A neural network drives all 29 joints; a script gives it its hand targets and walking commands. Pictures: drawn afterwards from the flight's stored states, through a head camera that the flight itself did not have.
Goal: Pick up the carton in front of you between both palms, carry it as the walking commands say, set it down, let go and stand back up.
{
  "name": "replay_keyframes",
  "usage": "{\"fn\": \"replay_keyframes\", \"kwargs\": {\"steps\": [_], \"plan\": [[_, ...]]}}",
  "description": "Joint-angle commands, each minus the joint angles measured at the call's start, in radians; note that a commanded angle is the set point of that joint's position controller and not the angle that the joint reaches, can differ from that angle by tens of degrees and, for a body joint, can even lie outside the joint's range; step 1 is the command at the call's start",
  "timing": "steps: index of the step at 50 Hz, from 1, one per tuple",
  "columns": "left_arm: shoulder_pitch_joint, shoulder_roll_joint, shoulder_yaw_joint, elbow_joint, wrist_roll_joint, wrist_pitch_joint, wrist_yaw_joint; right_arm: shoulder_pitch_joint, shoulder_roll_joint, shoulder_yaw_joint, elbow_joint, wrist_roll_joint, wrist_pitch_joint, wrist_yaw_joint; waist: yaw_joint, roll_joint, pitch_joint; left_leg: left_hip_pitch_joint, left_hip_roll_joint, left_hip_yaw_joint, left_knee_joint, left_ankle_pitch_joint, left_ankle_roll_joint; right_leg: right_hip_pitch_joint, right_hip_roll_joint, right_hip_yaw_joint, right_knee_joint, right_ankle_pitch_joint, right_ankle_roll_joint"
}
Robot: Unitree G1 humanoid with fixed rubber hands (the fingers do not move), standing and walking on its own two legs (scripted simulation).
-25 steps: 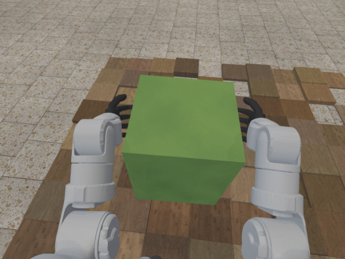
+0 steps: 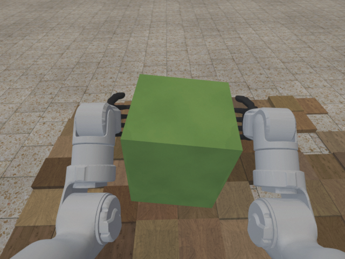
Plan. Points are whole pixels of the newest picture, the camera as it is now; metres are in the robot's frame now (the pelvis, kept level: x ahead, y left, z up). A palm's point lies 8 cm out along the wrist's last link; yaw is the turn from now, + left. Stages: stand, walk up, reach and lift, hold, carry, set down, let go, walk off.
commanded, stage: carry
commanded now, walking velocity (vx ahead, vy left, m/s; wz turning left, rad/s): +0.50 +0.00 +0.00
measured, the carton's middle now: (177, 144) +0.38 -0.01 +0.09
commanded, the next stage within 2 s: none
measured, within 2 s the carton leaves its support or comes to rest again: neither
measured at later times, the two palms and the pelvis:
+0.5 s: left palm (123, 95) +0.59 +0.16 +0.09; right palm (215, 95) +0.59 -0.14 +0.09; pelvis +0.29 +0.01 +0.01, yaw +0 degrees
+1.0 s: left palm (149, 25) +0.91 +0.09 +0.20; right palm (224, 25) +0.92 -0.21 +0.20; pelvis +0.55 -0.06 +0.03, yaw +1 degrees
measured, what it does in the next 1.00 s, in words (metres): walks ahead: left foot 0.03 m higher, then right foot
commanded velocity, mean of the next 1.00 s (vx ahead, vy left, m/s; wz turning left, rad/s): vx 0.50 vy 0.00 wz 0.00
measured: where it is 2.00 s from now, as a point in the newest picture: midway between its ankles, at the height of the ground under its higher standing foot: (180, 143)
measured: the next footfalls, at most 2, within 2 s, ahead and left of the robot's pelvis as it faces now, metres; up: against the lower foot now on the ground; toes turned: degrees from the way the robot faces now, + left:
left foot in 0.40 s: +0.44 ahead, +0.10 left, +0.03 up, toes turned +8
right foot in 0.86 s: +0.62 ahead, -0.14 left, +0.02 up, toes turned -7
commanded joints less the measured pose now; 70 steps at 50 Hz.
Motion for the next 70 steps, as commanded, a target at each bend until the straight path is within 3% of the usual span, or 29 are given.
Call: {"fn": "replay_keyframes", "kwargs": {"steps": [1,4,8,15,17,19,20,21,22,23,25,27,31,36,40,43,44,45,46,48,49,57,62,64,65,66,67,68,70], "plan": [[-0.589,-1.037,-0.469,0.000,-0.402,-0.015,-0.225,-0.719,1.183,0.497,-0.095,0.423,-0.006,0.237,0.065,-0.278,-0.383,-0.548,-0.038,-0.050,0.352,0.016,0.017,0.707,-0.342,0.602,-0.155,-0.038,-0.132],[-0.629,-1.160,-0.531,-0.159,-0.472,-0.031,-0.247,-0.647,1.257,0.516,-0.177,0.411,-0.027,0.221,0.042,-0.121,-0.330,-0.492,0.031,-0.052,0.236,0.147,-0.003,0.535,-0.302,0.448,-0.232,-0.024,-0.064],[-0.475,-1.238,-0.609,-0.295,-0.477,-0.056,-0.257,-0.433,1.312,0.576,-0.285,0.363,-0.060,0.204,0.053,-0.156,-0.363,-0.508,0.041,-0.018,0.128,0.310,-0.021,0.615,-0.251,0.278,-0.223,0.243,-0.063],[-0.143,-1.216,-0.839,-0.484,-0.468,-0.130,-0.286,-0.115,1.259,0.766,-0.486,0.296,-0.140,0.222,0.079,-0.119,-0.294,-0.640,0.012,0.044,-0.117,0.430,-0.015,0.784,-0.229,0.204,-0.202,0.504,-0.069],[-0.088,-1.184,-0.889,-0.518,-0.472,-0.144,-0.294,-0.059,1.222,0.811,-0.531,0.294,-0.155,0.233,0.076,-0.118,-0.240,-0.456,-0.039,0.125,-0.332,0.479,-0.010,0.664,-0.196,0.132,-0.239,0.548,-0.045],[-0.031,-1.133,-0.913,-0.529,-0.468,-0.154,-0.296,-0.004,1.180,0.835,-0.547,0.298,-0.165,0.241,0.025,-0.159,-0.315,-0.081,-0.121,0.210,-0.431,0.569,0.035,0.516,-0.161,0.010,-0.040,0.807,0.009],[-0.019,-1.097,-0.920,-0.533,-0.462,-0.158,-0.294,0.028,1.161,0.838,-0.542,0.302,-0.168,0.246,-0.009,-0.144,-0.390,0.169,-0.098,0.174,-0.484,0.657,0.063,0.395,-0.132,-0.036,0.102,0.697,0.043],[-0.026,-1.063,-0.924,-0.547,-0.458,-0.158,-0.293,0.054,1.123,0.832,-0.544,0.303,-0.168,0.250,-0.039,-0.020,-0.479,0.426,0.108,-0.122,-0.505,0.628,0.125,0.182,-0.077,-0.035,0.331,0.276,0.074],[-0.021,-1.061,-0.925,-0.543,-0.463,-0.149,-0.291,0.058,1.087,0.820,-0.514,0.296,-0.174,0.250,-0.029,0.257,-0.549,0.645,0.366,-0.574,-0.552,0.762,0.315,-0.132,0.089,0.034,0.640,-0.457,0.111],[0.001,-1.035,-0.921,-0.518,-0.460,-0.149,-0.288,0.078,1.079,0.828,-0.503,0.314,-0.169,0.250,-0.031,0.172,-0.545,0.607,0.360,-0.589,-0.549,0.646,0.343,-0.195,0.026,0.165,0.809,-0.487,0.073],[-0.034,-1.027,-0.895,-0.497,-0.461,-0.158,-0.280,-0.006,1.081,0.852,-0.525,0.342,-0.171,0.253,-0.031,0.018,-0.433,0.452,0.307,-0.469,-0.553,0.576,0.273,-0.269,-0.044,0.172,0.796,-0.452,0.048],[-0.093,-1.008,-0.866,-0.466,-0.443,-0.165,-0.265,-0.134,1.077,0.869,-0.535,0.385,-0.172,0.258,-0.024,-0.026,-0.375,0.281,0.268,-0.376,-0.591,0.436,0.236,-0.226,-0.081,0.171,0.736,-0.399,0.041],[-0.199,-0.937,-0.795,-0.383,-0.399,-0.159,-0.219,-0.313,1.024,0.833,-0.458,0.443,-0.155,0.261,-0.002,0.046,-0.275,0.073,0.234,-0.244,-0.685,0.198,0.226,-0.185,-0.089,0.108,0.479,-0.362,0.058],[-0.333,-0.917,-0.693,-0.230,-0.397,-0.123,-0.198,-0.412,1.018,0.698,-0.254,0.444,-0.121,0.254,-0.019,0.096,-0.238,0.005,0.206,-0.096,-0.677,0.351,0.186,-0.035,-0.061,0.003,0.143,-0.177,0.060],[-0.530,-0.953,-0.647,-0.199,-0.459,-0.084,-0.196,-0.565,1.034,0.619,-0.220,0.451,-0.091,0.229,-0.028,0.117,-0.228,0.102,0.213,-0.087,-0.601,0.369,0.142,-0.013,-0.063,0.005,-0.001,-0.138,0.056],[-0.574,-0.937,-0.581,-0.156,-0.481,-0.037,-0.189,-0.624,1.018,0.560,-0.201,0.442,-0.047,0.199,0.004,0.047,-0.270,0.077,0.153,-0.014,-0.370,0.361,0.088,0.214,-0.025,-0.059,-0.146,-0.182,0.051],[-0.593,-0.924,-0.561,-0.140,-0.477,-0.027,-0.186,-0.636,1.028,0.545,-0.186,0.445,-0.029,0.192,0.026,-0.075,-0.335,-0.080,0.081,0.051,-0.194,0.389,0.037,0.424,-0.125,0.092,-0.163,-0.270,0.015],[-0.577,-0.908,-0.538,-0.113,-0.467,-0.023,-0.183,-0.686,1.028,0.531,-0.204,0.452,-0.012,0.190,0.057,-0.321,-0.356,-0.303,-0.011,0.092,0.033,0.204,-0.016,0.562,-0.292,0.439,-0.225,-0.312,-0.046],[-0.581,-0.904,-0.512,-0.114,-0.463,-0.012,-0.182,-0.736,1.035,0.531,-0.200,0.462,0.002,0.187,0.071,-0.359,-0.335,-0.488,-0.058,0.028,0.167,0.034,-0.006,0.658,-0.336,0.568,-0.231,-0.219,-0.093],[-0.657,-0.948,-0.505,-0.152,-0.479,0.010,-0.185,-0.758,1.075,0.516,-0.189,0.467,0.017,0.183,0.076,-0.173,-0.338,-0.582,-0.007,-0.037,0.241,0.084,0.022,0.669,-0.339,0.484,-0.170,-0.036,-0.105],[-0.699,-0.972,-0.511,-0.181,-0.496,0.016,-0.189,-0.764,1.099,0.508,-0.189,0.466,0.021,0.182,0.080,-0.135,-0.342,-0.584,0.011,-0.047,0.219,0.124,0.023,0.654,-0.329,0.434,-0.162,0.035,-0.092],[-0.801,-1.066,-0.542,-0.274,-0.543,0.045,-0.208,-0.790,1.118,0.483,-0.263,0.398,0.035,0.138,0.088,-0.161,-0.366,-0.570,0.008,0.003,-0.049,0.297,0.008,0.704,-0.260,0.232,-0.178,0.251,-0.089],[-0.727,-1.090,-0.571,-0.184,-0.516,0.032,-0.230,-0.722,1.113,0.497,-0.205,0.347,0.032,0.156,0.116,-0.160,-0.319,-0.431,-0.085,0.113,-0.371,0.534,0.032,0.705,-0.156,0.095,-0.094,0.504,-0.052],[-0.699,-1.110,-0.573,-0.138,-0.508,0.018,-0.238,-0.695,1.121,0.495,-0.176,0.341,0.024,0.173,0.069,-0.170,-0.351,-0.169,-0.118,0.166,-0.509,0.644,0.066,0.603,-0.132,0.021,0.030,0.586,-0.008],[-0.688,-1.124,-0.576,-0.115,-0.505,0.010,-0.241,-0.680,1.123,0.492,-0.161,0.339,0.016,0.182,0.020,-0.153,-0.395,0.050,-0.100,0.163,-0.522,0.720,0.090,0.482,-0.117,-0.024,0.143,0.554,0.025],[-0.680,-1.128,-0.583,-0.098,-0.499,0.003,-0.246,-0.658,1.113,0.483,-0.152,0.336,0.009,0.192,-0.031,-0.077,-0.445,0.295,0.045,-0.020,-0.473,0.782,0.116,0.274,-0.098,-0.003,0.287,0.254,0.049],[-0.697,-1.171,-0.584,-0.086,-0.506,0.003,-0.253,-0.660,1.082,0.469,-0.138,0.318,-0.004,0.196,-0.054,0.153,-0.540,0.624,0.235,-0.316,-0.372,1.069,0.263,-0.058,-0.003,0.051,0.539,-0.236,0.082],[-0.664,-1.181,-0.567,-0.069,-0.497,-0.002,-0.257,-0.616,1.090,0.453,-0.118,0.326,-0.019,0.203,-0.080,0.283,-0.574,0.719,0.323,-0.527,-0.426,0.886,0.365,-0.285,0.073,0.103,0.788,-0.588,0.092],[-0.673,-1.210,-0.588,-0.102,-0.488,-0.025,-0.248,-0.665,1.190,0.505,-0.194,0.375,-0.040,0.224,-0.073,0.090,-0.489,0.602,0.259,-0.429,-0.459,0.773,0.297,-0.355,-0.010,0.186,0.743,-0.493,0.063]]}}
